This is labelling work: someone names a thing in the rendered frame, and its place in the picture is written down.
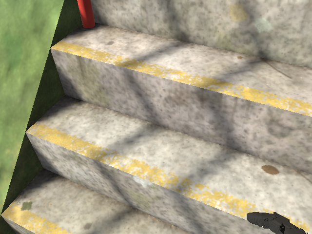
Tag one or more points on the right robot hand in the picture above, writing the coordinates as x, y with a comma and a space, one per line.
275, 222

